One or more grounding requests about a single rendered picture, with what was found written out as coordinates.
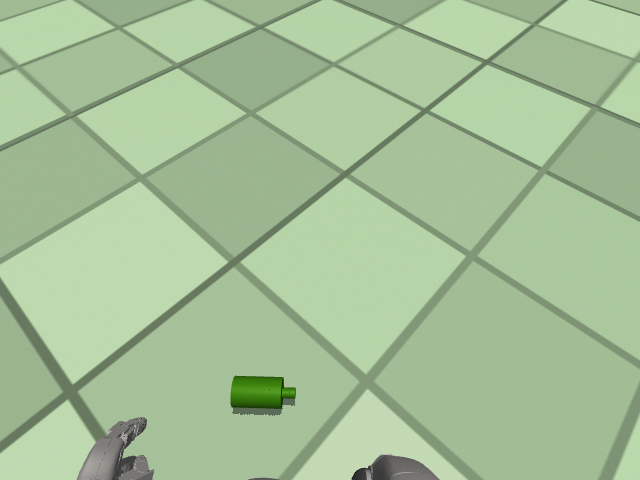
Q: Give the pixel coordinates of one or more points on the left robot hand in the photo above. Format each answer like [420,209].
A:
[104,461]

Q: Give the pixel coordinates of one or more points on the bottle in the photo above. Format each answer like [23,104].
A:
[259,392]

